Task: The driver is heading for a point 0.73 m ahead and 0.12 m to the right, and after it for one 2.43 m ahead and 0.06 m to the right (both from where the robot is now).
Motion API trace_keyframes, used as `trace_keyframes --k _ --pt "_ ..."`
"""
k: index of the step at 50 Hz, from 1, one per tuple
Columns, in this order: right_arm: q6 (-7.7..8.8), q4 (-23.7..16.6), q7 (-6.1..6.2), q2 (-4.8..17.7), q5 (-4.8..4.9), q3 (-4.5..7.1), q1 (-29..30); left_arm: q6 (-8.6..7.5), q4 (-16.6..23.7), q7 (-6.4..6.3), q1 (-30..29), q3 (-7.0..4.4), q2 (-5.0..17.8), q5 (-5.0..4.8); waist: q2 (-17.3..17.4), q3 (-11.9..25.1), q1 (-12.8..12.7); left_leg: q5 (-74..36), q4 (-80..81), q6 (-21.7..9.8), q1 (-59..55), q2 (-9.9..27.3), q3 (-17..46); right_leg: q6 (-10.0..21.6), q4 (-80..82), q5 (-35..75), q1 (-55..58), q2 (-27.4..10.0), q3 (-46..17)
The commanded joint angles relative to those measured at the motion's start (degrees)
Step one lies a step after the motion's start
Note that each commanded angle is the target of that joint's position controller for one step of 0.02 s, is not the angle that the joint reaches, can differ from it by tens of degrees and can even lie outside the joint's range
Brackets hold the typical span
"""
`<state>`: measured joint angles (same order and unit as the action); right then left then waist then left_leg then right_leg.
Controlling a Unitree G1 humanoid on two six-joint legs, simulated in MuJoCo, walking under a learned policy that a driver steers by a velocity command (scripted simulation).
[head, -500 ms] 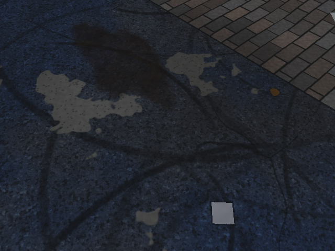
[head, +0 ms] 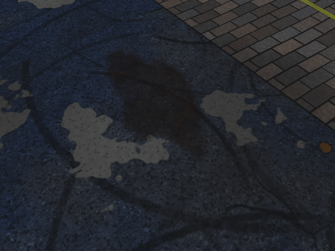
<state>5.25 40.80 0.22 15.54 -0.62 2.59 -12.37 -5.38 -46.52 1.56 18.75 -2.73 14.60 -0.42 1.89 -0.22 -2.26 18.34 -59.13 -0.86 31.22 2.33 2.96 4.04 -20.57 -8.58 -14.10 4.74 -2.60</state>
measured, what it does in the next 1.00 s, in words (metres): walks ahead, turning right: left foot, then right foot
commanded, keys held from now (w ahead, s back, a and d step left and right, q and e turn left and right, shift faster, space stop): w+e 0.72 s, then w+q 0.28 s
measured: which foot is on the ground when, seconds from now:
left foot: up 0.00-0.24, down 0.26-0.78, up 0.80-1.00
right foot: down 0.00-0.26, up 0.28-0.74, down 0.76-1.00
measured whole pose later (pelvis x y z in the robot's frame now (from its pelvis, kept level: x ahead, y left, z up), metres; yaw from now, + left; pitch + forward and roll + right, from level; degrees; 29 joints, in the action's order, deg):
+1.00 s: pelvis +0.46 -0.13 +0.00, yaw -25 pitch +1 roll -1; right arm 3.0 46.1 -0.1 17.5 1.8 3.5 -12.9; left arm -4.8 -42.0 1.9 16.4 -3.2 14.2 0.8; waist 2.6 -1.5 -0.6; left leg 11.5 -63.8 0.4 37.6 7.1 3.9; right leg 4.5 -19.9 -10.8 -10.4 3.1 5.4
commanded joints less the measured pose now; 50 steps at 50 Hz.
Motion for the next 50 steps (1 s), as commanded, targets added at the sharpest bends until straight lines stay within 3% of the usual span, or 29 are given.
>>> trace_keyframes --k 1,5,8,10,12,13,14,15,16,17,18,20,22,25,29,33,34,36,37,38,39,40,41,42,43,44,45,47,50 --pt "0.81 -4.95 0.31 2.2 -0.24 0.39 2.01 -0.47 4.2 -0.96 -1.68 -2.29 9.27 -0.64 -6.6 1.77 1.61 -4.82 10.78 1.93 3.37 0.92 -0.29 11.16 9.22 11.92 3.29 -13.53 -14.81" --pt "1.35 -6.4 -0.28 2.08 0.62 0.08 9.57 0.65 3.39 -1.79 1.99 -2.66 10.21 -1.16 -7.19 0.95 -1.11 -17.56 23.79 3.05 -2.7 -1.86 -0.36 8.9 8.07 8.71 0.34 -11.87 -13.3" --pt "1.93 -7.82 -0.78 3.49 1.24 0.6 13.22 1.47 3.03 -2.05 4.58 -2.66 9.99 -1.44 -7.64 0.69 -1.85 -17.57 29.0 2.74 -5.62 -3.2 0.71 7.95 5.2 4.41 2.23 -12.78 -16.9" --pt "2.4 -8.03 -0.9 4.89 1.44 1.32 12.5 1.95 3.38 -2.28 4.08 -2.9 10.37 -1.45 -8.53 0.87 -0.38 -15.17 32.22 1.76 -9.59 -3.43 1.03 6.81 2.57 1.95 3.24 -13.35 -19.99" --pt "2.69 -6.39 -0.42 6.7 1.05 2.53 5.62 2.17 4.25 -2.37 2.51 -2.44 8.49 -1.23 -8.54 3.47 3.66 -14.08 35.85 -0.68 -20.88 -1.81 0.97 4.22 -4.25 2.36 0.73 -10.25 -19.5" --pt "2.75 -5.49 0.18 9.61 0.17 3.48 -2.59 1.85 5.6 -2.19 0.81 -1.42 5.5 -0.61 -4.76 9.41 7.74 -12.04 35.12 -4.14 -33.24 6.22 7.77 2.0 -17.17 -0.6 -5.29 -7.18 -15.54" --pt "1.82 -4.57 0.54 14.33 -0.67 4.66 -8.73 1.08 7.29 -2.38 5.6 -0.2 1.37 -1.04 9.61 16.18 7.27 -6.01 37.27 -11.42 -50.21 18.68 26.64 -1.3 -34.69 -17.0 -22.13 -0.14 -6.69" --pt "1.3 -3.19 0.08 12.57 0.18 4.55 -10.67 0.78 7.84 -2.35 8.0 -0.58 5.01 -2.02 16.23 16.19 6.57 5.2 40.64 -15.27 -50.39 23.9 40.95 -2.11 -46.25 -25.57 -32.1 -3.03 -5.63" --pt "1.28 -3.63 0.05 8.06 0.6 3.41 -8.38 1.18 7.21 -2.3 4.86 -1.65 8.68 -2.18 9.14 9.21 7.07 7.09 41.73 -13.62 -44.56 21.27 34.94 -2.61 -51.11 -20.7 -34.54 -5.76 -6.73" --pt "1.11 -3.8 -0.02 6.01 0.52 2.73 -5.81 1.65 7.47 -2.18 1.45 -1.92 9.01 -1.61 4.8 4.75 6.57 2.14 42.47 -11.58 -38.35 18.15 26.04 -3.03 -51.61 -16.22 -33.55 -7.39 -5.35" --pt "0.98 -3.62 -0.24 4.88 0.22 2.3 -3.04 1.91 7.89 -2.03 -0.18 -2.02 8.19 -1.12 3.07 2.1 5.17 -2.89 44.23 -10.59 -33.0 15.54 20.57 -3.28 -49.82 -12.94 -32.0 -8.63 -4.81" --pt "1.18 -2.98 -0.49 3.95 -0.12 2.02 -0.42 2.76 8.63 -1.46 -1.15 -2.1 6.44 -1.16 4.54 -0.53 3.07 -10.42 47.36 -9.67 -25.97 12.71 12.45 -3.53 -47.18 -9.6 -28.39 -10.7 -4.09" --pt "1.72 -1.97 -0.62 5.11 0.09 2.57 -0.44 3.33 9.62 -1.11 -2.2 -1.77 4.79 -1.01 4.18 -0.6 2.5 -16.26 49.24 -10.52 -24.17 12.41 7.59 -4.27 -45.35 -6.56 -27.87 -11.07 -3.22" --pt "1.81 -0.11 -0.34 7.16 0.1 3.26 -1.16 3.47 11.08 -0.75 -5.61 -1.45 4.17 -0.66 2.31 -0.87 2.83 -22.1 50.05 -10.79 -25.25 12.72 1.87 -5.07 -38.37 -0.18 -29.09 -11.49 -3.07" --pt "1.12 1.67 0.08 9.29 0.6 3.63 -2.44 2.89 13.03 0.69 -12.85 -0.8 3.32 -0.72 1.59 -2.07 5.31 -22.59 49.7 -8.76 -26.31 11.71 -5.34 -3.98 -25.32 9.82 -25.65 -10.65 0.17" --pt "0.13 3.5 0.09 11.62 1.77 4.27 -5.05 3.03 16.09 1.82 -18.5 -0.94 4.2 -1.06 1.87 -3.88 6.58 -23.24 48.02 -7.12 -31.54 13.87 -8.07 -1.7 -18.73 6.01 -24.7 -9.68 2.96" --pt "-0.25 3.81 0.12 12.16 2.03 4.46 -5.31 3.1 16.7 2.03 -18.92 -1.14 4.68 -0.99 2.09 -3.9 6.29 -26.72 46.4 -6.6 -33.09 14.37 -8.89 -0.77 -17.68 3.24 -23.93 -8.97 3.99" --pt "-0.99 3.87 0.44 13.91 2.37 4.94 -5.04 3.43 16.86 2.06 -15.87 -2.21 6.6 -0.6 3.79 -0.88 3.58 -45.4 38.22 -5.26 -34.54 14.07 -11.62 1.63 -16.3 -2.73 -16.48 -5.23 7.55" --pt "-1.37 4.3 0.55 13.73 2.63 4.7 -5.51 3.47 15.24 1.78 -9.08 -3.29 7.97 -0.4 2.88 3.05 -0.56 -52.47 29.06 -4.43 -32.23 12.87 -13.04 3.45 -12.65 -1.14 -5.48 -2.47 8.61" --pt "-1.25 4.69 0.66 11.59 2.13 3.64 -7.2 3.63 12.53 0.86 0.55 -4.97 10.81 -0.54 0.62 8.18 -5.0 -48.48 16.91 -2.84 -23.41 10.82 -14.05 5.51 -11.05 2.6 11.35 -1.94 6.22" --pt "-0.4 2.34 -0.11 5.14 -0.33 1.12 -11.31 3.61 11.58 -0.27 6.16 -6.19 17.65 -0.25 -13.75 15.23 -3.54 -8.74 -6.03 0.69 0.56 4.48 -14.11 12.94 -10.58 2.65 34.5 -18.75 -19.38" --pt "1.23 2.83 -0.85 5.2 0.82 0.42 -11.93 3.08 12.29 -0.13 7.83 -5.34 16.92 -0.54 -14.89 25.98 -3.74 16.49 -18.5 1.1 9.35 -1.81 -2.27 19.22 0.08 -3.97 39.42 -28.35 -43.34" --pt "1.72 1.96 -1.22 10.49 3.64 2.1 -5.12 2.45 11.63 0.4 6.34 -4.07 13.17 0.2 -7.33 19.35 -5.73 12.58 -21.34 0.18 13.88 1.14 1.47 15.35 1.37 -3.42 33.99 -26.68 -35.0" --pt "1.79 0.78 -1.15 9.66 4.07 1.74 -1.7 2.07 11.21 0.43 2.98 -3.55 11.84 0.24 -7.0 11.57 -4.06 7.96 -18.29 -0.47 14.31 3.34 0.45 13.03 1.57 0.76 24.71 -24.48 -25.47" --pt "1.41 1.36 -0.69 8.94 2.9 1.66 -1.01 1.73 10.96 0.46 -1.07 -2.83 9.61 0.22 -4.49 7.25 -1.52 3.71 -14.13 -0.32 11.74 5.63 0.37 11.05 2.5 4.79 16.42 -21.84 -18.83" --pt "0.56 2.07 -0.5 9.02 2.24 2.03 -2.41 1.27 11.01 0.55 -3.9 -2.24 7.58 0.52 -6.0 5.06 0.83 0.61 -11.24 -0.15 7.97 7.09 1.0 9.93 4.31 7.66 10.38 -19.67 -13.88" --pt "-0.47 3.08 -0.54 8.32 2.31 2.04 -4.77 0.76 10.86 0.6 -5.41 -2.12 6.93 0.75 -7.04 4.49 2.43 -1.99 -10.26 0.1 4.36 7.61 1.44 9.38 6.73 7.33 6.53 -18.59 -10.96" --pt "-2.01 4.17 -0.32 6.36 2.43 1.91 -6.45 -0.57 9.6 0.53 -6.06 -2.31 6.86 0.98 -6.25 3.2 3.68 -5.48 -8.72 0.87 3.25 6.92 1.86 9.52 10.07 10.05 3.56 -18.13 -6.32" --pt "-2.5 3.36 0.03 5.28 2.32 2.0 -2.69 -1.21 7.36 -0.32 -4.52 -2.59 6.91 1.65 -5.06 -0.15 2.82 -12.75 -2.65 1.82 8.75 5.53 4.57 8.24 12.07 13.9 4.91 -17.57 -0.22"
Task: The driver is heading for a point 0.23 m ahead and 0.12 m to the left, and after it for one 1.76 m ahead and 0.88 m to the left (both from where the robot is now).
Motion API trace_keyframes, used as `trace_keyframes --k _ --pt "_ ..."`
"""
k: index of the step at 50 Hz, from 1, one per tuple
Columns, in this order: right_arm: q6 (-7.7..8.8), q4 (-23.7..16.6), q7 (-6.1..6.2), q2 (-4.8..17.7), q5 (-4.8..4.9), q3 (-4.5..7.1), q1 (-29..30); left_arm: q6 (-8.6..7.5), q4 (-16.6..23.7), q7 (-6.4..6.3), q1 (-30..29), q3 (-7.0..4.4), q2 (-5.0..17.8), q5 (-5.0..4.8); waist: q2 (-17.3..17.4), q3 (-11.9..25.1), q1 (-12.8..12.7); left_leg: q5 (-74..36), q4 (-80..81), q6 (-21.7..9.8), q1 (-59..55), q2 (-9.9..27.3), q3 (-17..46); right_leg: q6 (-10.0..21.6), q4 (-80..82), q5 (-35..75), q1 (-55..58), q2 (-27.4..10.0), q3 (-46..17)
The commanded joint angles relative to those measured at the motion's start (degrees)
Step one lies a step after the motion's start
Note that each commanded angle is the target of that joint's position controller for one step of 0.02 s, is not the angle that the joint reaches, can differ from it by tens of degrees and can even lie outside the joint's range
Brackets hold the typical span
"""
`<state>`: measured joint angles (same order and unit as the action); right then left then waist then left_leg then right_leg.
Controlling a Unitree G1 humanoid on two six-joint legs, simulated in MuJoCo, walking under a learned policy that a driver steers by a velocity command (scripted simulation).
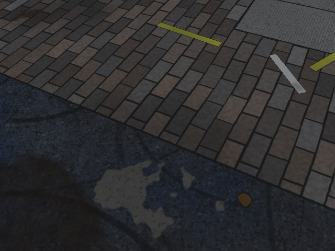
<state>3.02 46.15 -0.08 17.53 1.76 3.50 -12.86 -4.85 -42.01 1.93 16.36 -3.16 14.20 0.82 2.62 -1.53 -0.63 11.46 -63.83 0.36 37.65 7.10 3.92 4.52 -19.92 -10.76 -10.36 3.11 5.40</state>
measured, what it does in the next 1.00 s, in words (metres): walks ahead, turning left: left foot, then right foot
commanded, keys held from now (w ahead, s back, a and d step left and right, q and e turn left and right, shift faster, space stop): w+q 0.04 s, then q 0.96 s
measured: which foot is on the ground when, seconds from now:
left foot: up 0.00-0.26, down 0.28-0.78, up 0.80-1.00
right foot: down 0.00-0.30, up 0.32-0.76, down 0.78-1.00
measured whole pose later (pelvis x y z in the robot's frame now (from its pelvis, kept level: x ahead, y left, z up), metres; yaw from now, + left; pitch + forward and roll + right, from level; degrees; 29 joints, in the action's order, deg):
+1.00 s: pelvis +0.25 +0.01 +0.00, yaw +35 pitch +2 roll +1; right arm -4.2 35.9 1.0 19.7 1.4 6.0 -11.4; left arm 0.3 -39.5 -2.5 9.6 -3.4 14.4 1.0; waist 2.6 -1.8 -0.7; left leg 22.3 -63.5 5.2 31.5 -2.4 4.0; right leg 0.2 -26.3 -13.0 -15.1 -2.5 1.9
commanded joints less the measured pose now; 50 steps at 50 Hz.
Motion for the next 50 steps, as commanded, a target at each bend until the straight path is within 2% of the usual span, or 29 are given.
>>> trace_keyframes --k 1,5,8,11,13,14,15,16,17,18,19,20,22,25,28,30,32,35,37,38,39,40,41,42,43,44,45,47,50 --pt "-0.12 -2.24 0.26 3.03 -0.16 1.12 -1.19 -1.73 2.25 -1.0 -1.6 -2.15 7.24 0.39 -5.77 0.72 0.86 -8.82 4.9 0.68 3.62 0.18 4.06 7.2 11.66 16.68 2.49 -15.73 -6.62" --pt "0.6 -3.7 -0.95 0.88 -1.27 0.42 3.72 -1.26 1.21 -2.2 -3.14 -2.11 8.03 0.22 -5.61 -1.62 -0.31 -18.96 19.97 0.34 -0.51 -1.97 -0.75 4.37 10.87 27.24 2.75 -14.08 1.58" --pt "0.65 -6.59 -2.36 -0.17 -1.62 -0.09 8.08 0.07 -0.41 -3.28 -0.94 -2.54 9.43 -0.49 -5.68 -1.87 -2.32 -18.62 25.85 -0.28 -1.21 -2.93 -4.41 3.95 7.08 33.96 7.01 -15.87 3.5" --pt "0.43 -8.65 -3.7 1.92 -1.65 0.79 6.72 1.98 -0.57 -4.17 -1.88 -3.25 11.27 -1.57 -7.48 0.38 -0.88 -9.4 28.34 -2.56 -2.75 -5.11 -6.65 3.06 -0.29 43.43 12.66 -17.86 3.54" --pt "0.34 -7.82 -3.89 4.95 -1.65 2.3 -0.82 3.04 0.17 -4.87 -3.95 -3.57 11.99 -2.08 -7.93 4.74 3.17 -5.7 30.86 -4.9 -11.61 -8.65 -8.64 1.22 -12.14 50.34 12.69 -16.81 4.07" --pt "0.53 -6.51 -3.15 7.63 -1.79 3.61 -7.23 3.18 0.54 -4.9 -4.57 -3.2 11.14 -2.29 -5.38 8.22 6.68 -13.54 37.15 -6.85 -21.26 -10.28 -7.88 -1.3 -23.74 44.43 9.44 -13.47 5.37" --pt "0.32 -6.98 -1.6 13.16 -2.04 4.82 -9.85 2.57 1.78 -4.51 -1.57 -1.92 7.87 -0.26 4.92 13.73 6.09 -39.93 35.08 -11.16 -36.6 0.11 6.5 -5.02 -41.53 16.31 -4.08 -8.44 5.49" --pt "0.34 -9.57 -1.15 16.23 -2.99 4.75 -6.06 1.86 3.07 -3.32 5.61 -0.27 3.31 1.05 14.2 22.73 -0.34 -54.73 35.18 -25.8 -53.35 14.89 33.35 -8.84 -62.63 -30.13 -23.55 3.42 -2.96" --pt "-0.2 -11.1 -1.54 12.37 -2.57 3.99 -5.69 1.16 2.01 -2.25 2.98 -1.16 8.83 -0.2 4.43 28.77 4.29 -43.72 38.64 -25.25 -52.19 13.59 32.01 -7.55 -65.2 -27.43 -25.1 0.08 -13.55" --pt "-0.44 -11.96 -1.54 9.51 -2.01 3.22 -2.12 1.35 3.7 -2.17 -2.67 -1.4 9.85 -1.79 1.36 21.59 4.04 -33.91 40.05 -22.15 -46.06 10.67 25.06 -6.54 -62.95 -22.75 -27.56 -1.96 -12.53" --pt "-0.91 -11.89 -1.35 7.42 -1.01 2.69 0.56 1.94 3.64 -2.87 -4.55 -1.38 9.01 -1.25 -4.06 13.84 2.22 -26.8 41.98 -18.69 -37.36 7.48 20.09 -6.65 -57.41 -19.03 -28.48 -4.14 -11.26" --pt "-1.32 -12.3 -0.94 5.9 -0.62 2.18 2.38 2.91 3.65 -3.65 -5.29 -1.73 9.57 -0.51 -3.06 10.57 1.11 -21.91 43.59 -17.16 -30.69 5.7 17.96 -6.86 -52.87 -16.61 -26.73 -5.55 -11.1" --pt "-1.97 -13.08 -0.64 6.69 -1.83 2.45 4.15 4.32 3.58 -3.95 -3.66 -1.84 8.68 -0.24 0.89 8.05 -1.06 -17.91 46.09 -15.8 -21.93 2.29 16.07 -7.31 -47.21 -13.78 -21.01 -4.86 -10.02" --pt "-2.24 -13.22 0.41 8.41 -2.08 3.15 3.41 4.52 3.07 -4.69 -3.37 -1.39 7.0 -0.02 2.26 9.88 -0.79 -20.92 45.21 -15.62 -21.28 1.21 14.86 -8.9 -39.62 -11.67 -20.05 -3.8 -9.92" --pt "-3.31 -13.87 1.53 8.83 -1.49 3.32 3.94 4.86 3.38 -4.97 -5.62 -1.4 6.99 -0.24 3.14 10.87 0.21 -8.6 45.1 -13.93 -21.39 0.12 16.78 -9.77 -34.49 -7.62 -20.24 -3.54 -11.12" --pt "-3.99 -14.38 1.9 8.76 -1.49 3.31 4.61 4.78 3.87 -4.83 -7.33 -1.46 6.96 -0.44 4.5 9.58 0.84 0.31 45.64 -12.89 -20.23 -0.84 18.53 -9.79 -30.8 -6.21 -19.72 -3.1 -11.48" --pt "-4.49 -14.65 1.97 8.75 -1.66 3.37 4.53 4.24 4.25 -4.53 -8.34 -1.5 6.97 -0.58 5.82 8.81 1.53 3.02 45.37 -12.54 -20.26 -1.02 20.51 -9.5 -27.0 -6.47 -18.41 -2.59 -11.68" --pt "-5.01 -14.93 1.72 8.5 -1.61 3.39 3.91 3.09 4.46 -3.84 -8.44 -1.75 7.36 -0.99 6.94 8.89 2.19 -0.25 43.29 -12.27 -22.73 -0.62 24.05 -8.37 -20.35 -8.35 -15.38 -1.57 -11.65" --pt "-5.42 -15.32 1.7 8.25 -1.08 3.29 4.71 2.47 3.91 -3.23 -6.19 -2.1 7.48 -1.25 7.23 8.73 0.61 -3.82 40.97 -11.14 -23.1 -1.56 25.5 -6.93 -11.26 -5.7 -10.42 -0.96 -10.72" --pt "-5.68 -15.49 1.81 7.79 -0.62 3.13 5.07 2.25 3.22 -2.98 -4.08 -2.49 7.98 -1.17 6.65 8.46 -0.83 -3.45 39.04 -9.52 -21.28 -3.33 24.78 -5.92 -3.92 -0.54 -5.28 -1.81 -10.21" --pt "-5.74 -15.66 1.85 5.67 -0.62 2.54 3.43 2.34 3.16 -3.09 -2.51 -3.43 11.34 -0.3 1.39 9.43 -0.39 4.93 32.73 -6.61 -15.9 -6.71 21.07 -2.97 -0.53 1.83 1.59 -10.22 -16.16" --pt "-5.38 -17.27 1.59 4.01 -0.27 2.24 2.16 3.15 3.26 -3.42 -4.31 -4.62 16.87 1.25 -17.01 6.64 2.95 19.86 21.41 -2.75 -3.59 -16.57 7.93 5.38 1.74 12.58 4.36 -21.84 -29.64" --pt "-4.46 -16.93 1.34 8.86 -1.46 3.68 2.71 3.07 4.45 -3.35 -5.12 -4.2 13.95 2.33 -18.12 6.71 1.03 24.19 6.62 0.13 -0.77 -14.63 5.68 11.2 2.75 17.89 1.68 -27.54 -35.76" --pt "-4.46 -15.51 1.11 11.06 -1.23 4.67 1.62 3.06 5.71 -3.72 -7.64 -3.36 11.15 1.79 -12.9 6.53 1.85 20.61 -0.43 1.19 -1.28 -12.63 5.79 10.17 1.34 18.78 0.74 -25.5 -30.47" --pt "-5.1 -13.91 1.26 10.17 -0.96 4.75 0.32 3.25 6.16 -3.95 -9.86 -2.89 9.31 0.83 -9.95 5.54 2.61 17.43 -3.44 2.26 -1.43 -12.02 4.66 7.31 0.17 17.95 0.33 -21.36 -24.43" --pt "-5.8 -13.21 1.47 8.76 -1.08 4.46 -0.36 3.42 6.42 -4.17 -10.55 -2.52 8.29 -0.12 -9.37 4.85 2.32 14.6 -6.74 3.28 -0.25 -11.61 3.99 5.79 -0.5 17.5 1.2 -19.13 -20.74" --pt "-6.3 -13.1 1.35 7.01 -0.88 3.95 -0.48 3.68 6.47 -4.38 -10.38 -2.19 7.98 -0.42 -9.41 4.12 1.95 13.14 -8.59 4.06 0.11 -11.25 3.06 5.65 -0.43 18.84 1.12 -18.01 -17.89" --pt "-6.49 -14.45 1.15 5.16 -0.23 3.21 2.22 4.39 6.21 -4.68 -8.87 -2.3 8.52 0.03 -11.03 3.21 0.43 10.47 -4.47 5.03 0.61 -10.13 -0.35 5.95 0.49 18.26 2.56 -16.17 -13.55" --pt "-6.27 -16.57 0.78 3.87 -0.3 2.47 6.16 5.18 5.52 -4.96 -6.08 -3.05 10.4 0.18 -13.24 4.78 -2.16 10.89 4.77 5.9 -0.44 -7.55 -1.96 7.34 0.03 19.62 7.76 -18.22 -12.28"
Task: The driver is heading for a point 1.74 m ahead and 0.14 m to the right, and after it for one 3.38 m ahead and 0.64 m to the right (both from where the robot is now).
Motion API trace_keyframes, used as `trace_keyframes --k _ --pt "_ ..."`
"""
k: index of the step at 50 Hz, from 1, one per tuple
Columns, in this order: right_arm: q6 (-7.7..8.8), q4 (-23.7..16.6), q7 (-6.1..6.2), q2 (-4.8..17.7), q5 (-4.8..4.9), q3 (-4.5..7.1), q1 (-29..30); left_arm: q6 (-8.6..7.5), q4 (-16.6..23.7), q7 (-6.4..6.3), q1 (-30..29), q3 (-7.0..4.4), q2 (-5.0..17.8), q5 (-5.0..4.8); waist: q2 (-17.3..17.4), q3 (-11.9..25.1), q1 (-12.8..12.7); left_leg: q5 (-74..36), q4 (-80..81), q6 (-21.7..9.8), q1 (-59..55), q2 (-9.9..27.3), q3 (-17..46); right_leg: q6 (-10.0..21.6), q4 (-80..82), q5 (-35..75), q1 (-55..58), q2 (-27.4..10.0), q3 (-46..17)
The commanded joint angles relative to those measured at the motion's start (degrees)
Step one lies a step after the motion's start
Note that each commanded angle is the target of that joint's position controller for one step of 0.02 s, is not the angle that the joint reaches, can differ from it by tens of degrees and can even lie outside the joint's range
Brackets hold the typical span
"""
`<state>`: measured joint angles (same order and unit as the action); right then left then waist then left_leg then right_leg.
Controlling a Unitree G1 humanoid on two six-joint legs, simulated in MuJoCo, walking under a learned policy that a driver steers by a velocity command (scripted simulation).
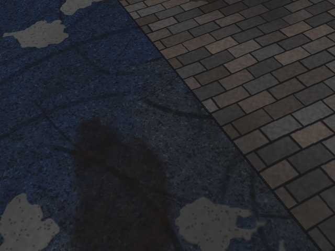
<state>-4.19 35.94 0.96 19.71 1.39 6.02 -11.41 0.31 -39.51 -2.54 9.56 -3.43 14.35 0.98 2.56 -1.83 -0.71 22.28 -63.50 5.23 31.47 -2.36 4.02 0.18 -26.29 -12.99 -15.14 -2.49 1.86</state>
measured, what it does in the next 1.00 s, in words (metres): steps on the spot: left foot, then right foot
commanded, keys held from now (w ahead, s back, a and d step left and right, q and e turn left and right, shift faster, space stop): q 0.12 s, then no key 0.08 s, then e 0.80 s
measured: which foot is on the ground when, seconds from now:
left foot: up 0.00-0.18, down 0.20-0.70, up 0.72-1.00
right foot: down 0.00-0.20, up 0.22-0.68, down 0.70-1.00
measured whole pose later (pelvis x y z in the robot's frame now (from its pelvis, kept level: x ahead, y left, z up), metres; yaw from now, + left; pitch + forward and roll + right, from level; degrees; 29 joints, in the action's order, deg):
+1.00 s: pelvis -0.02 +0.00 +0.01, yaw -13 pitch +2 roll +3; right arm -1.5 42.4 2.5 18.4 0.2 5.7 -5.2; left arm 1.0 -37.3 -1.5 11.7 -3.2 17.3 -0.6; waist 1.4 -3.0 -0.5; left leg 19.0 -55.7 5.8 29.1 -0.5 4.9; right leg 4.3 -24.1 -12.0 -13.4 3.2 -6.1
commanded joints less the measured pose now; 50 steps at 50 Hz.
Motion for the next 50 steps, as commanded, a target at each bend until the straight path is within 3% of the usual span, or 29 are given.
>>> trace_keyframes --k 1,6,8,9,10,11,12,13,14,15,16,18,20,23,28,32,34,35,36,37,38,39,40,41,44,50 --pt "0.99 -6.71 -0.54 1.3 -0.09 -0.3 5.01 0.15 3.02 -0.4 0.55 -3.09 11.03 -0.12 -13.52 5.68 -2.26 0.64 7.52 0.85 3.51 2.67 -2.79 11.84 6.23 22.23 12.44 -13.24 -7.93" --pt "0.59 -7.14 -1.64 2.38 -0.13 0.06 3.87 0.04 2.6 0.76 -0.72 -3.99 13.18 -1.42 -14.71 6.34 -1.83 -0.25 21.18 -1.92 -6.96 2.91 -6.95 11.42 4.98 22.26 9.65 -15.54 -5.21" --pt "0.57 -6.07 -1.97 1.66 -0.28 0.22 0.87 -0.05 1.98 0.98 -1.68 -3.87 13.12 -2.61 -13.6 6.38 0.43 -6.87 32.91 -4.72 -13.58 1.62 -8.0 9.49 1.38 21.4 7.88 -14.75 -4.04" --pt "0.7 -4.99 -1.8 2.07 -0.48 0.54 -1.55 -0.17 1.1 1.1 -0.57 -3.41 11.68 -2.99 -11.69 6.8 1.46 -12.89 40.1 -6.58 -19.93 0.43 -7.84 6.94 -2.03 18.58 4.87 -13.21 -2.21" --pt "0.92 -4.85 -1.24 4.88 -0.53 1.29 -3.28 -0.43 0.18 1.48 2.2 -2.57 8.88 -1.86 -3.62 8.72 1.09 -25.97 42.52 -8.73 -30.14 5.27 -0.09 2.08 -10.21 8.68 -2.99 -9.73 2.29" --pt "1.23 -6.48 -0.26 10.16 -1.35 1.72 -2.9 -0.85 2.41 2.35 2.34 -0.28 3.76 1.85 15.79 10.19 -0.91 -51.58 39.9 -15.87 -38.67 21.75 18.66 -3.8 -26.52 -24.3 -18.65 -2.81 5.97" --pt "2.51 -6.04 -0.74 6.69 -3.44 0.52 -3.93 -0.78 2.69 1.7 -2.0 -1.52 7.49 0.28 11.44 12.9 3.77 -47.05 41.42 -24.35 -30.35 26.03 19.59 -4.62 -33.97 -26.51 -18.91 -2.02 -1.8" --pt "3.61 -5.14 -1.12 3.84 -3.81 -0.59 -1.67 -0.27 1.92 1.44 -2.96 -2.08 9.5 -1.38 7.1 9.91 2.91 -40.14 42.77 -22.77 -27.31 21.8 14.15 -4.45 -36.15 -23.35 -17.65 -3.01 -3.46" --pt "4.3 -4.01 -1.18 1.54 -3.25 -1.35 1.57 0.21 0.59 1.35 -1.48 -2.06 8.74 -1.65 6.2 8.02 1.13 -33.99 43.34 -19.34 -25.6 18.14 9.84 -4.32 -34.37 -19.52 -16.93 -3.47 -4.17" --pt "4.7 -3.58 -1.14 0.37 -2.82 -1.88 3.6 0.77 -1.22 1.06 -0.14 -2.08 8.41 -1.27 5.6 7.09 0.55 -32.35 43.68 -17.36 -24.43 16.37 7.14 -4.68 -33.42 -16.01 -15.49 -3.68 -4.49" --pt "4.96 -2.85 -0.94 0.02 -2.69 -2.19 5.35 1.23 -2.17 1.0 1.65 -2.17 8.34 -1.05 5.97 6.14 -0.54 -35.05 44.03 -16.93 -21.74 15.35 4.51 -5.28 -33.19 -12.28 -12.42 -3.15 -4.73" --pt "5.27 -1.72 -0.43 -0.79 -3.31 -2.48 6.27 1.4 -3.27 1.16 3.6 -1.98 7.75 -1.72 5.78 5.89 -1.17 -34.08 44.55 -16.49 -20.54 14.09 0.85 -5.78 -29.93 -8.8 -8.63 -2.16 -4.93" --pt "4.98 -1.15 0.16 0.57 -3.2 -1.99 6.61 1.44 -2.43 1.14 1.62 -1.62 7.62 -1.88 5.58 4.62 0.2 -30.51 44.57 -16.83 -21.79 14.62 0.44 -5.79 -24.95 -8.78 -8.41 -1.79 -3.95" --pt "3.87 0.29 0.82 3.51 -2.54 -0.84 4.64 1.74 -0.76 1.02 0.03 -1.58 8.33 -1.98 4.78 3.45 2.16 -27.25 44.66 -19.44 -24.58 18.5 3.93 -5.52 -23.87 -13.09 -10.98 -1.76 -2.83" --pt "3.12 1.23 1.03 4.02 -2.07 -0.16 5.85 2.17 0.39 1.45 0.81 -1.43 7.28 -2.01 3.54 3.35 1.89 -30.79 44.14 -20.75 -26.1 21.29 3.97 -4.34 -22.93 -15.5 -11.31 -1.95 -1.27" --pt "2.64 1.77 1.19 4.89 -1.25 0.38 7.68 2.29 0.88 2.66 2.74 -1.49 6.87 -2.23 4.21 5.71 0.17 -35.39 40.61 -18.57 -26.66 21.01 0.08 -2.01 -14.48 -11.26 -5.61 -0.47 1.55" --pt "2.24 2.74 1.34 4.8 -0.16 0.55 7.67 2.22 0.16 3.15 6.01 -1.88 7.26 -1.99 3.7 6.36 -1.92 -29.33 35.35 -14.12 -23.74 18.54 -3.99 0.83 -2.07 -0.16 1.71 1.64 3.02" --pt "2.36 3.66 1.19 3.08 -0.48 0.34 5.06 2.08 0.32 2.69 6.99 -2.93 10.71 -1.55 -3.26 6.11 -1.24 -18.68 26.91 -8.94 -17.14 14.52 -8.68 3.66 3.55 12.61 8.0 -1.21 -4.16" --pt "2.75 1.21 0.84 -0.47 -3.58 -0.8 6.68 1.78 1.75 1.62 7.96 -4.59 18.16 -1.44 -20.74 5.73 0.14 9.11 9.62 -2.12 1.03 5.2 -13.79 11.93 4.06 36.95 17.06 -16.26 -25.65" --pt "3.19 -0.54 1.15 1.08 -2.88 -0.5 12.69 0.5 2.97 2.39 9.22 -3.99 17.21 0.77 -16.73 8.27 -4.42 19.26 -1.49 -1.48 5.51 0.89 -3.83 21.14 6.42 37.75 13.94 -21.37 -32.35" --pt "3.13 -0.15 1.14 2.85 -1.52 0.12 12.49 -0.76 3.24 2.77 6.98 -3.56 15.89 0.93 -10.68 6.97 -3.03 15.75 -5.97 -1.93 7.19 2.4 -0.75 20.19 6.77 33.9 13.67 -18.6 -27.73" --pt "3.02 0.79 1.24 3.42 -1.09 0.45 10.9 -1.39 3.43 2.56 3.79 -3.42 14.76 -0.19 -8.09 5.35 -0.97 9.96 -5.63 -2.32 8.17 3.46 0.0 16.78 6.22 29.85 13.11 -15.11 -23.34" --pt "2.93 1.9 1.59 3.83 -1.52 0.69 9.83 -1.37 3.89 2.25 1.53 -2.96 13.18 -1.26 -6.32 4.95 -0.11 6.06 -4.08 -2.16 8.45 4.11 0.46 14.28 6.02 27.61 13.05 -13.01 -21.37" --pt "2.86 2.29 1.79 4.1 -1.87 0.87 8.86 -1.18 4.27 1.81 0.3 -2.5 12.28 -1.93 -6.94 5.08 0.73 2.69 -3.54 -1.64 6.9 4.13 0.61 13.28 6.19 28.5 12.2 -11.52 -19.87" --pt "3.13 2.92 1.55 2.95 -1.24 0.67 6.9 -0.63 5.09 1.18 1.51 -2.25 11.91 -1.55 -7.91 6.92 0.86 -2.28 -2.14 -0.37 4.23 2.58 0.31 13.15 6.45 29.31 12.79 -9.38 -18.51" --pt "3.79 2.3 1.64 2.55 -1.13 0.4 8.97 0.42 6.05 0.48 2.21 -2.92 13.58 -1.58 -10.2 4.74 -0.66 -3.93 12.05 1.18 2.54 1.83 1.7 12.76 6.79 16.7 11.41 -7.78 -22.67"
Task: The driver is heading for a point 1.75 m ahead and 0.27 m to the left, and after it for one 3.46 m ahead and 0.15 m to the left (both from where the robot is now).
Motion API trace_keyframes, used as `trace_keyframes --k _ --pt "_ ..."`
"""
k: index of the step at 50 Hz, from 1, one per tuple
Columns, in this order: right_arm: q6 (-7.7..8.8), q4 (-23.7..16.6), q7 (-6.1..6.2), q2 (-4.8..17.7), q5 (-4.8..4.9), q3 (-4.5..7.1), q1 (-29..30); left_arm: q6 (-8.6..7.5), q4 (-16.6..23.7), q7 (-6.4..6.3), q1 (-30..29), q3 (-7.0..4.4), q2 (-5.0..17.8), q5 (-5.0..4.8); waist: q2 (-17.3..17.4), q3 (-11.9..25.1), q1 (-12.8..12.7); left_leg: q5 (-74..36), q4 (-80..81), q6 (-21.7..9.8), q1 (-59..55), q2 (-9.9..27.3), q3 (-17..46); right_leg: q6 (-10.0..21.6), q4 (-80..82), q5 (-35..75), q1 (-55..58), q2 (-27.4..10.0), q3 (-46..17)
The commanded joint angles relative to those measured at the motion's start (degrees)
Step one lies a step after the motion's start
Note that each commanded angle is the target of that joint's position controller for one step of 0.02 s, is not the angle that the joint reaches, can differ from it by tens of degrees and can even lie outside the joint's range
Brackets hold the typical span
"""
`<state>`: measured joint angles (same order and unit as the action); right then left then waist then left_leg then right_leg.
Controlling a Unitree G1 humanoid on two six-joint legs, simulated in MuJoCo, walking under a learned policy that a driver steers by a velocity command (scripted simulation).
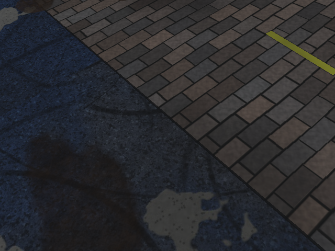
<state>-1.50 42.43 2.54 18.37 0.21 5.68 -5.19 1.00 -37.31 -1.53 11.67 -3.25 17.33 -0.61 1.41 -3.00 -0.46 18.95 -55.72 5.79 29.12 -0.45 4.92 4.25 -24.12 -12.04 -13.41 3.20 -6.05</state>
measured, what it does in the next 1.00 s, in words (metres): steps to the left, turning left: left foot, then left foot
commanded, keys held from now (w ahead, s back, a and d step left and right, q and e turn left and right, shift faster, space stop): no key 0.12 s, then q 0.64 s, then w+q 0.10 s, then w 0.08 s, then w+e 0.02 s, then e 0.04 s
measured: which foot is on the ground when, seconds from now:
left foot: up 0.00-0.20, down 0.22-0.54, up 0.56-0.84, down 0.86-1.00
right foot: down 0.00-0.84, up 0.86-1.00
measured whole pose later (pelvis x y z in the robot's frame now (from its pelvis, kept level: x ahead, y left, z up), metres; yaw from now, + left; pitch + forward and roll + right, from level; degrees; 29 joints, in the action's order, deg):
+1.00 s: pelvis +0.03 +0.11 -0.01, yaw +18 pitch +2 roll -1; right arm 1.5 38.7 -0.6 15.0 0.2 2.5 -17.3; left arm -2.4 -39.0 0.0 11.7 -4.7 18.4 -0.4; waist -2.5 -0.5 0.5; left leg 16.2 -27.0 -3.6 12.6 -2.5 1.1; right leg -0.4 -61.7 -20.0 -29.9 -3.0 0.0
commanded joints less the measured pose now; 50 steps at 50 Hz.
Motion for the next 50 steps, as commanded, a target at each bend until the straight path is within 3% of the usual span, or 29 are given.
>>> trace_keyframes --k 1,6,8,10,11,12,13,14,15,18,22,25,27,28,29,30,31,34,36,38,41,42,43,44,45,46,47,48,50 --pt "1.24 -3.93 -0.08 3.94 0.1 0.7 2.29 -0.15 4.1 -0.53 -0.52 -3.04 10.48 0.16 -9.4 5.95 -0.87 -0.77 6.02 0.66 3.69 0.06 0.68 8.65 4.52 14.16 8.9 -13.41 -14.86" --pt "2.15 -3.73 -1.02 4.0 0.39 0.32 1.49 0.33 4.37 0.11 -1.89 -2.45 9.64 0.87 -10.35 6.6 -1.8 1.47 12.67 -0.34 -4.44 0.31 -0.65 9.12 2.14 16.9 4.95 -13.33 -16.67" --pt "2.47 -3.22 -1.6 3.48 0.41 -0.12 -0.01 0.42 4.17 0.29 -3.12 -1.42 7.39 1.11 -9.89 7.77 -1.41 1.06 17.0 -1.11 -8.41 1.32 -1.35 8.78 0.49 20.45 5.07 -13.63 -16.17" --pt "3.02 -2.03 -2.47 1.05 -0.01 -1.09 -2.65 0.21 3.12 0.45 -4.44 0.18 3.85 0.91 -8.54 7.97 1.06 -9.84 31.07 -2.51 -17.65 1.78 -2.43 6.24 -0.59 18.26 2.46 -11.75 -13.83" --pt "3.22 -2.0 -2.69 1.48 -0.69 -1.36 -2.37 -0.32 1.75 0.64 -1.86 0.56 2.98 1.36 -6.9 7.48 0.6 -18.47 36.11 -3.62 -22.07 2.65 -0.51 3.59 -0.16 13.34 0.95 -9.9 -12.47" --pt "3.27 -2.78 -2.45 5.27 -1.17 -0.91 -2.09 -0.99 1.02 0.73 0.73 0.59 3.05 2.89 -1.36 7.89 -1.65 -31.2 35.01 -5.91 -25.39 8.21 6.2 0.42 -3.78 4.95 -0.92 -6.18 -8.6" --pt "3.21 -2.95 -2.32 7.32 -1.17 -0.84 0.33 -1.57 0.44 0.94 4.74 0.23 3.65 3.49 5.83 7.56 -5.98 -35.95 31.79 -10.69 -23.19 10.86 8.61 -2.25 -3.75 -5.27 -0.7 -1.97 -4.0" --pt "3.09 -3.19 -2.57 6.15 -0.51 -0.92 1.88 -1.66 0.45 0.61 2.56 0.05 4.9 3.55 7.74 6.8 -4.41 -24.97 33.49 -13.41 -18.0 10.75 10.33 -4.28 -2.72 -4.67 2.17 -1.89 -2.09" --pt "3.07 -3.42 -2.78 6.09 -0.18 -0.81 1.78 -1.54 0.49 0.23 -0.9 -0.63 6.91 2.8 7.12 4.86 -2.28 -19.32 34.28 -12.68 -16.53 8.97 10.48 -4.67 -3.96 -3.45 2.06 -1.41 -1.08" --pt "3.34 -3.23 -2.43 7.96 0.51 -0.47 -0.17 -0.54 1.54 -0.69 -2.5 -1.08 6.04 1.84 7.91 4.61 -1.14 -19.09 33.68 -12.59 -16.18 8.64 13.61 -4.35 -6.29 -0.94 0.97 -1.11 0.46" --pt "2.04 -4.52 -1.37 7.75 0.99 -0.2 -0.93 -1.07 1.6 -0.55 -1.11 -1.59 4.18 1.36 6.46 6.37 -0.52 -21.27 30.96 -14.11 -16.45 8.16 16.96 -4.1 -7.67 -1.38 0.12 -0.69 2.4" --pt "0.94 -6.58 -1.06 7.28 1.31 -0.02 0.32 -1.31 1.51 -0.07 0.55 -2.52 4.86 1.25 1.24 6.72 -0.46 -18.37 26.27 -11.92 -11.87 4.17 14.39 -2.12 -4.34 2.46 3.2 -3.2 0.71" --pt "0.54 -7.54 -1.3 6.19 1.42 -0.22 0.15 -1.21 1.88 -0.05 1.63 -3.41 7.35 1.6 -7.4 5.2 -0.43 -9.37 16.99 -7.49 -3.31 -1.82 6.55 3.41 1.32 10.01 7.25 -11.94 -7.88" --pt "0.48 -7.89 -1.61 5.44 0.96 -0.29 -0.8 -1.32 2.07 -0.19 1.65 -3.64 8.43 1.97 -13.04 5.17 -0.16 4.14 9.32 -5.62 0.94 -3.52 2.08 8.79 3.78 18.3 8.93 -20.33 -14.88" --pt "0.42 -8.1 -1.87 6.77 0.68 0.38 -0.51 -1.65 3.04 -0.58 1.14 -3.22 7.6 2.13 -12.96 5.38 -0.87 17.17 -3.94 -4.17 4.41 -1.82 1.01 13.69 4.44 26.71 9.12 -26.73 -18.99" --pt "0.2 -7.87 -2.14 7.83 0.96 1.14 -1.02 -1.88 3.61 -0.92 0.26 -2.81 6.98 1.94 -7.77 4.95 -0.22 17.79 -11.44 -3.34 5.79 -0.36 2.04 14.47 3.93 29.96 8.35 -27.29 -17.3" --pt "-0.31 -7.45 -2.31 6.75 1.43 1.03 -1.89 -1.93 3.86 -1.11 -2.01 -2.81 6.97 1.35 -4.81 3.92 1.12 14.95 -11.04 -2.77 6.26 1.23 2.02 11.98 3.26 28.34 8.03 -24.62 -12.26" --pt "-0.78 -8.73 -2.88 3.16 1.42 -0.49 0.55 -1.22 3.06 -1.29 -1.71 -3.61 9.08 0.91 -7.31 3.41 -0.87 7.42 -2.43 -0.98 4.93 2.39 -2.73 8.78 3.0 29.33 9.57 -18.97 -2.3" --pt "-0.77 -10.01 -3.79 2.65 1.61 -0.95 1.25 -0.44 3.02 -1.23 -1.73 -3.93 9.56 0.83 -9.49 5.45 -1.57 5.77 5.29 -1.19 -0.83 2.32 -5.36 8.1 2.16 29.81 9.16 -18.03 1.9" --pt "-0.92 -10.64 -4.33 3.9 1.74 -0.53 0.61 -0.12 2.58 -0.9 -1.01 -4.27 10.43 0.18 -10.82 6.78 -1.85 4.03 11.98 -1.99 -4.95 1.4 -7.63 7.47 0.75 28.63 9.36 -18.87 3.23" --pt "-1.46 -9.5 -4.25 4.71 1.64 0.35 -4.64 -0.79 1.79 -0.09 -0.11 -4.24 10.28 -1.42 -9.52 7.93 0.47 -3.16 25.04 -5.88 -16.75 -1.91 -11.43 3.88 -2.68 4.51 2.81 -18.33 6.04" --pt "-1.3 -7.76 -3.7 6.73 2.04 1.52 -10.1 -1.28 1.1 0.33 1.59 -3.4 7.5 -0.63 -5.19 9.04 2.09 -2.14 27.89 -8.13 -26.47 -2.27 -8.94 1.28 -10.34 -5.65 -4.43 -15.77 9.52" --pt "-0.63 -7.37 -2.91 12.69 2.24 3.18 -16.33 -1.73 2.94 0.83 -0.5 -1.75 2.8 1.73 9.63 8.42 4.0 -2.13 33.42 -14.13 -36.1 10.99 12.47 -4.0 -31.8 -21.96 -20.98 -9.53 14.94" --pt "1.7 -8.95 -3.58 16.66 0.15 3.16 -17.03 -3.17 7.27 0.8 -5.06 -1.47 2.95 1.07 14.29 9.45 5.52 9.12 41.8 -27.03 -35.48 22.77 39.4 -5.71 -42.66 -27.49 -35.84 -1.86 6.01" --pt "3.41 -8.49 -3.89 11.64 -0.31 1.81 -16.31 -4.13 7.28 1.1 -8.11 -2.43 6.66 -1.1 7.45 6.47 6.46 17.51 44.84 -27.23 -33.36 22.94 38.25 -4.87 -45.8 -23.91 -37.96 -5.38 1.26" --pt "4.21 -7.76 -3.69 8.18 0.09 0.53 -14.34 -4.58 6.65 1.49 -7.83 -2.93 8.34 -1.63 7.12 2.69 4.64 20.01 45.1 -24.18 -30.27 20.51 32.49 -3.6 -43.92 -17.9 -37.6 -7.2 1.31" --pt "4.47 -7.92 -3.35 6.57 0.38 -0.14 -12.22 -4.79 4.98 1.36 -6.33 -3.08 8.13 -0.6 4.7 1.14 3.28 16.78 44.46 -21.48 -27.89 17.7 27.16 -3.54 -41.65 -12.58 -35.53 -8.62 1.78" --pt "4.49 -7.88 -2.99 5.66 0.35 -0.67 -10.04 -4.94 4.07 1.36 -5.2 -3.1 7.89 0.4 5.22 0.4 2.2 11.49 44.91 -19.84 -26.08 15.26 22.16 -4.0 -38.38 -7.66 -33.31 -9.29 2.05" --pt "4.75 -7.93 -2.2 5.42 -0.88 -1.15 -8.78 -4.93 2.0 1.83 -3.28 -2.79 6.5 0.7 5.69 0.86 1.17 -8.22 45.34 -18.2 -24.01 12.32 13.31 -5.4 -36.4 -0.33 -28.19 -8.65 4.17"
Velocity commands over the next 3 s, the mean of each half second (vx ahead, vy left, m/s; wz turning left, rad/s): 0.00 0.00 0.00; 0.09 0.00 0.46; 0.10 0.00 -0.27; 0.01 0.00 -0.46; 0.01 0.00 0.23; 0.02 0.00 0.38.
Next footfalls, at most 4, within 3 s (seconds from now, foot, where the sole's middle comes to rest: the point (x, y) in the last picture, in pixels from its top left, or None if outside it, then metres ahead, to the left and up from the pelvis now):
0.22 left None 0.07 0.16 -0.78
0.86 left None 0.02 0.19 -0.78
1.32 right None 0.27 0.05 -0.78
1.74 left None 0.25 0.28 -0.78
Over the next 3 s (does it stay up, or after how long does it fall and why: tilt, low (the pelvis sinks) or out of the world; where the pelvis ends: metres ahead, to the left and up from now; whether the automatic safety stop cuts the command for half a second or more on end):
stays up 0.20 0.21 -0.01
